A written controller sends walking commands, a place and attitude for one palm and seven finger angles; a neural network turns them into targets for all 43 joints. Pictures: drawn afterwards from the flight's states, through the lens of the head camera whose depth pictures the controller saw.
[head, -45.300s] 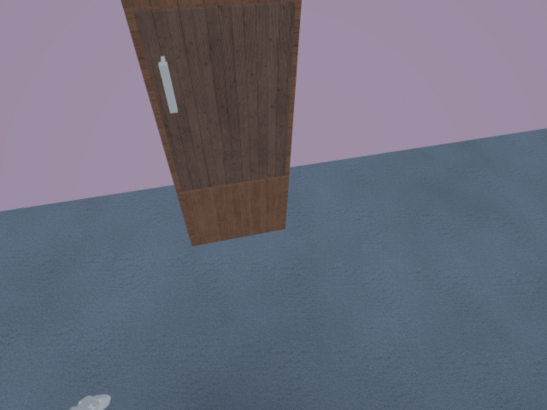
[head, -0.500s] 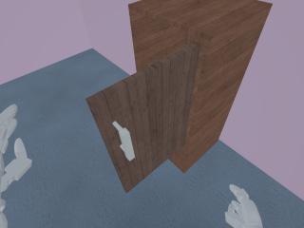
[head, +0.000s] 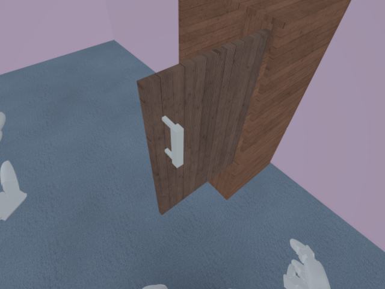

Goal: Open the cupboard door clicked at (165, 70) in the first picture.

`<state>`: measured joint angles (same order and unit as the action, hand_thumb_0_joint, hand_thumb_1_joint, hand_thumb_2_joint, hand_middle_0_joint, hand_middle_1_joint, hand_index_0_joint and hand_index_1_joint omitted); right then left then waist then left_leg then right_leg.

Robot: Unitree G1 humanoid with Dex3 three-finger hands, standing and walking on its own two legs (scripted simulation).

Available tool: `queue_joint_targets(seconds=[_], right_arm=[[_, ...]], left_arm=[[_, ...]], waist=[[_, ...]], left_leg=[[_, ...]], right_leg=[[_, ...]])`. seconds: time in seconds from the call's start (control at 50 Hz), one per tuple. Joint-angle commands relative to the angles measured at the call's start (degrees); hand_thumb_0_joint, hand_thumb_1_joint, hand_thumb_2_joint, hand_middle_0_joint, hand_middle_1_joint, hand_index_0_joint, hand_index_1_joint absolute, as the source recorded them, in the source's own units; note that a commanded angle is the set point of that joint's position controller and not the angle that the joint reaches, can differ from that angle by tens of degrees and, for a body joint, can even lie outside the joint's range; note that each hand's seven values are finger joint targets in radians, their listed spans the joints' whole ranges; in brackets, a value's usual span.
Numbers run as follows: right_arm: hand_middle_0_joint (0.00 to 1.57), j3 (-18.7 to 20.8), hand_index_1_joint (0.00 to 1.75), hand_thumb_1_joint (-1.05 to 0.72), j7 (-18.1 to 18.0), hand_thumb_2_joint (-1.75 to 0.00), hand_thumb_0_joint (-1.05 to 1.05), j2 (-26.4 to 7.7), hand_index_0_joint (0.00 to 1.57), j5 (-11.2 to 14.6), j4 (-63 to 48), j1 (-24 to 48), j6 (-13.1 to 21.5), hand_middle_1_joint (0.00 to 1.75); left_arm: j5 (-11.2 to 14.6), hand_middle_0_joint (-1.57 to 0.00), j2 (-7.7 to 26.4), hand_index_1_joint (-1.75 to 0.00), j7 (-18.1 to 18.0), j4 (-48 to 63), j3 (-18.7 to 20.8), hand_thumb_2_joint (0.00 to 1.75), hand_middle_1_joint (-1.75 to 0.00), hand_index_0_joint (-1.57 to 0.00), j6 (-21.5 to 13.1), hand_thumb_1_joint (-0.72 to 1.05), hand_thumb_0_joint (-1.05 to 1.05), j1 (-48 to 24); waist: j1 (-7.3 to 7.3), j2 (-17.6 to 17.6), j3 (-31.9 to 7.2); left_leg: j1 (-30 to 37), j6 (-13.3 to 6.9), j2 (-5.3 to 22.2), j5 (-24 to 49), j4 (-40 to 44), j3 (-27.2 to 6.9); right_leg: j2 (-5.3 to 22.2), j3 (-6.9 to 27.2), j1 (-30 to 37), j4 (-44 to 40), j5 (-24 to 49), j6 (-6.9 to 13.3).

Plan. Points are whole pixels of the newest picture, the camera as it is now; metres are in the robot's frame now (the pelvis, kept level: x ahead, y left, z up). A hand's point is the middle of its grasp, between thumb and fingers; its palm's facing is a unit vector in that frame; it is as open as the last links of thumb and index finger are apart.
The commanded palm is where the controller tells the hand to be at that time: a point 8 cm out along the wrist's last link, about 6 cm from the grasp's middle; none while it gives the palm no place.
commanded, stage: step back with the hand held close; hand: left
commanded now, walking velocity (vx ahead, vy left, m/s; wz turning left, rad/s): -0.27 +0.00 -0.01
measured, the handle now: (172, 142) +0.43 +0.08 +0.04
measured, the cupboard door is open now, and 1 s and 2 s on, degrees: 89 89 89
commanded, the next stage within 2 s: stop stepping back and stand still in 0.52 s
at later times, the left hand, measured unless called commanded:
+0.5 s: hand out of the picture +0.14 +0.25 +0.19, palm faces +0.44 -0.79 -0.43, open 7.4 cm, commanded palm +0.08 +0.28 +0.19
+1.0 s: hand out of the picture +0.06 +0.20 +0.18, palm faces +0.28 -0.77 -0.57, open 7.4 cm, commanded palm +0.02 +0.24 +0.19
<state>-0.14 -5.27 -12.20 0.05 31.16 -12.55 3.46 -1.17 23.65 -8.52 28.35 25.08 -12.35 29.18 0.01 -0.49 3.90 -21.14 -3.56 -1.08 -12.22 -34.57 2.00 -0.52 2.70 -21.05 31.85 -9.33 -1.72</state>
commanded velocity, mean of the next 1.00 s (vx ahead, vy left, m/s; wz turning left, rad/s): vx -0.17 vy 0.03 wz -0.02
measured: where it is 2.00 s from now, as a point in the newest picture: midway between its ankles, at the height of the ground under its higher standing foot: outside the picture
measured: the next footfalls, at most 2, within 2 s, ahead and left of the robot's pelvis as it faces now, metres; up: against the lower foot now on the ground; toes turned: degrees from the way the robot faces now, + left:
right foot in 0.54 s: -0.19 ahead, -0.14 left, +0.00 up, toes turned -4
left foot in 0.68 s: +0.00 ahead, +0.06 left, +0.00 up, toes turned -5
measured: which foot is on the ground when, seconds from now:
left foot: down 0.00-0.54, up 0.56-0.66, down 0.68-0.96, up 0.98-1.00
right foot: down 0.00-0.22, up 0.24-0.52, down 0.54-0.68, up 0.70-0.92, down 0.94-1.00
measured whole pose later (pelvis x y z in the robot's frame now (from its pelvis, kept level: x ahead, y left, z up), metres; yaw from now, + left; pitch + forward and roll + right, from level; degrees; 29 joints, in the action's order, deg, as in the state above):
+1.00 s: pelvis -0.15 -0.04 +0.01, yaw -7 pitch -1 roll +1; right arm 0.4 -5.0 -12.7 -1.0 36.4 -15.5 6.3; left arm 1.7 27.2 -8.6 30.4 25.6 -10.1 37.5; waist 0.7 -1.4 0.5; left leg -24.2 -0.1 -1.2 -16.1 -37.0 1.3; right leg -1.1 -4.4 -15.1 29.8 -14.2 4.0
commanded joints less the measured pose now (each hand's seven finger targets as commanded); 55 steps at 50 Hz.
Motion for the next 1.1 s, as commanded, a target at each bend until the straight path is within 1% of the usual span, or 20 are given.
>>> queue_joint_targets(seconds=[0.0,0.08,0.12,0.18,0.2,0.22,0.28,0.42,0.46,0.52,0.58,0.62,0.64,0.66,0.7,0.86,0.9,0.94,1.0,1.08], right_arm=[[0.20,3.7,0.30,-0.90,-0.2,-0.90,0.00,-8.7,0.20,-0.2,-8.9,6.2,4.4,0.30],[0.20,3.8,0.30,-0.90,0.4,-0.90,0.00,-7.7,0.20,-0.5,-6.5,3.9,4.5,0.30],[0.20,3.0,0.30,-0.90,0.8,-0.90,0.00,-6.6,0.20,-0.6,-4.8,4.0,4.2,0.30],[0.20,3.2,0.30,-0.90,-0.2,-0.90,0.00,-8.2,0.20,-0.6,-5.6,5.6,4.5,0.30],[0.20,3.2,0.30,-0.90,-0.5,-0.90,0.00,-9.1,0.20,-0.9,-6.5,7.1,5.0,0.30],[0.20,3.2,0.30,-0.90,-0.4,-0.90,0.00,-7.6,0.20,-1.6,-6.1,7.0,6.0,0.30],[0.20,4.7,0.30,-0.90,0.7,-0.90,0.00,-7.0,0.20,-0.5,-4.2,6.2,7.7,0.30],[0.20,3.2,0.30,-0.90,1.7,-0.90,0.00,-6.8,0.20,-1.0,-1.5,6.1,9.0,0.30],[0.20,3.3,0.30,-0.90,1.9,-0.90,0.00,-6.6,0.20,-1.2,-1.1,6.2,8.5,0.30],[0.20,1.7,0.30,-0.90,1.0,-0.90,0.00,-4.7,0.20,-0.9,-1.7,9.0,7.0,0.30],[0.20,1.1,0.30,-0.90,0.3,-0.90,0.00,-4.6,0.20,-0.1,-3.4,11.0,7.4,0.30],[0.20,0.4,0.30,-0.90,-1.3,-0.90,0.00,-5.1,0.20,0.3,-4.3,10.0,6.2,0.30],[0.20,0.8,0.30,-0.90,-1.2,-0.90,0.00,-6.5,0.20,0.5,-4.1,9.6,6.2,0.30],[0.20,1.6,0.30,-0.90,-0.1,-0.90,0.00,-7.3,0.20,-0.1,-3.8,7.1,7.1,0.30],[0.20,3.0,0.30,-0.90,1.7,-0.90,0.00,-8.1,0.20,-0.1,-2.4,3.1,8.6,0.30],[0.20,2.3,0.30,-0.90,0.2,-0.90,0.00,-7.2,0.20,-0.6,-5.9,5.8,7.1,0.30],[0.20,2.6,0.30,-0.90,-0.2,-0.90,0.00,-7.0,0.20,-0.7,-5.5,5.7,6.4,0.30],[0.20,3.3,0.30,-0.90,-0.1,-0.90,0.00,-7.2,0.20,-0.8,-4.4,5.4,5.3,0.30],[0.20,2.8,0.30,-0.90,0.0,-0.90,0.00,-6.8,0.20,-1.0,-0.3,2.5,6.2,0.30],[0.20,2.4,0.30,-0.90,-0.9,-0.90,0.00,-6.5,0.20,-0.4,0.0,4.1,7.0,0.30]], left_arm=[[-0.2,-0.20,9.7,-0.30,-1.0,12.7,7.7,0.90,-0.30,-0.20,-4.5,0.90,0.00,-2.5],[0.9,-0.20,10.3,-0.30,-1.2,13.9,7.0,0.90,-0.30,-0.20,-5.1,0.90,0.00,-4.0],[1.5,-0.20,10.0,-0.30,-1.8,13.8,5.5,0.90,-0.30,-0.20,-4.8,0.90,0.00,-5.0],[1.9,-0.20,11.6,-0.30,-2.1,16.0,7.2,0.90,-0.30,-0.20,-5.2,0.90,0.00,-5.4],[1.6,-0.20,11.0,-0.30,-2.2,16.7,8.6,0.90,-0.30,-0.20,-5.5,0.90,0.00,-4.1],[0.8,-0.20,11.7,-0.30,-2.4,17.9,9.7,0.90,-0.30,-0.20,-5.6,0.90,0.00,-5.8],[2.1,-0.20,13.7,-0.30,-2.3,17.0,11.4,0.90,-0.30,-0.20,-5.9,0.90,0.00,-3.2],[4.3,-0.20,8.4,-0.30,-1.6,15.6,4.3,0.90,-0.30,-0.20,-3.4,0.90,0.00,-2.3],[4.6,-0.20,9.8,-0.30,-1.1,15.0,4.5,0.90,-0.30,-0.20,-3.9,0.90,0.00,-3.7],[4.3,-0.20,17.1,-0.30,-0.9,16.3,8.3,0.90,-0.30,-0.20,-5.2,0.90,0.00,-5.5],[3.1,-0.20,17.5,-0.30,0.0,16.0,9.4,0.90,-0.30,-0.20,-4.5,0.90,0.00,-7.3],[4.3,-0.20,14.0,-0.30,0.5,14.0,8.2,0.90,-0.30,-0.20,-1.8,0.90,0.00,-0.5],[5.1,-0.20,13.8,-0.30,0.7,15.2,8.1,0.90,-0.30,-0.20,-1.1,0.90,0.00,1.2],[4.9,-0.20,14.2,-0.30,0.7,16.9,8.3,0.90,-0.30,-0.20,-1.2,0.90,0.00,2.2],[4.9,-0.20,10.3,-0.30,1.3,12.9,6.2,0.90,-0.30,-0.20,-2.4,0.90,0.00,4.9],[3.7,-0.20,12.7,-0.30,-1.6,15.0,9.5,0.90,-0.30,-0.20,-0.4,0.90,0.00,10.3],[3.0,-0.20,12.1,-0.30,-1.6,12.4,8.0,0.90,-0.30,-0.20,-0.6,0.90,0.00,7.8],[3.0,-0.20,13.8,-0.30,-1.5,10.7,8.0,0.90,-0.30,-0.20,-0.5,0.90,0.00,3.9],[2.3,-0.20,12.5,-0.30,-1.4,5.8,6.6,0.90,-0.30,-0.20,-1.6,0.90,0.00,-5.1],[1.6,-0.20,9.7,-0.30,-1.1,1.9,2.8,0.90,-0.30,-0.20,-2.5,0.90,0.00,-6.8]], waist=[[-0.29,5.6,-6.0],[0.69,-6.5,-4.9],[1.30,-9.5,-6.3],[1.25,5.6,-5.6],[0.41,19.7,-6.6],[0.43,23.3,-8.8],[-0.38,6.7,-13.6],[-0.18,15.2,-12.3],[-0.54,10.0,-13.0],[-1.39,-9.2,-10.9],[-1.94,-14.3,-14.2],[0.72,-4.4,-15.0],[0.55,8.2,-18.1],[-0.23,19.5,-21.1],[-0.20,12.6,-14.4],[-0.11,16.0,-6.5],[0.34,8.7,-4.8],[0.05,-11.6,-2.7],[2.18,-8.9,-5.0],[1.22,-4.0,-4.3]], left_leg=[[-19.7,-3.0,8.4,-28.0,14.9,-8.9],[-0.1,1.6,1.4,-19.2,-6.2,-3.4],[9.6,2.6,0.9,-12.8,-11.4,-2.7],[2.2,-0.4,7.6,-19.9,9.6,-12.3],[-12.1,-3.5,17.0,-32.1,23.6,-23.3],[-20.2,-6.8,23.4,-36.4,31.5,-29.9],[-4.4,-5.6,20.6,-17.1,21.9,-19.2],[7.4,0.1,15.2,-10.4,26.4,-8.9],[11.4,3.1,12.8,-2.5,18.7,-4.9],[7.1,5.6,2.7,-7.5,-11.3,0.1],[-3.4,5.4,0.3,-8.9,-10.1,1.3],[8.0,4.3,-1.9,14.3,4.6,3.9],[21.1,1.4,4.4,44.0,8.0,-3.7],[28.3,-3.1,13.7,61.7,10.8,-14.1],[19.1,-4.5,16.5,34.4,17.2,-16.8],[-11.6,-0.4,10.8,-25.2,29.1,-8.1],[-11.7,1.6,6.3,-22.0,19.4,-4.1],[-3.0,4.4,-0.1,-11.2,-14.5,-3.3],[-5.7,4.8,2.7,-6.5,-26.4,-4.0],[-3.8,3.9,2.5,-4.6,-14.3,0.6]], right_leg=[[0.7,4.1,17.6,2.6,-2.8,1.7],[9.5,14.7,-8.6,-14.7,-20.5,6.7],[12.9,12.6,-16.6,-16.5,-19.0,7.8],[3.9,4.2,-11.3,-0.9,-16.4,2.8],[-2.5,-1.3,0.9,17.1,-15.2,0.5],[-5.5,-1.1,8.3,37.5,-16.7,0.0],[-3.8,1.3,0.7,38.8,-19.1,0.7],[-3.8,-6.8,5.9,4.0,-22.6,2.7],[-0.5,-4.2,6.4,-14.2,-14.6,4.6],[18.4,13.1,-1.3,-19.5,16.8,10.0],[14.1,3.8,15.4,-6.9,49.6,8.1],[6.6,-5.4,14.2,5.9,53.1,2.2],[1.8,-7.2,4.5,12.3,32.6,-1.2],[-2.2,-4.1,-2.4,20.5,-10.0,-0.5],[-3.3,0.2,-1.7,24.4,-28.1,1.8],[-2.2,-9.0,21.0,3.6,-14.9,2.1],[0.6,-6.4,20.3,-7.2,-15.0,3.1],[21.3,23.9,-4.6,-28.3,-34.2,11.0],[19.7,17.3,-3.9,-25.3,-30.5,8.6],[15.4,7.3,2.6,-21.4,-17.5,6.4]])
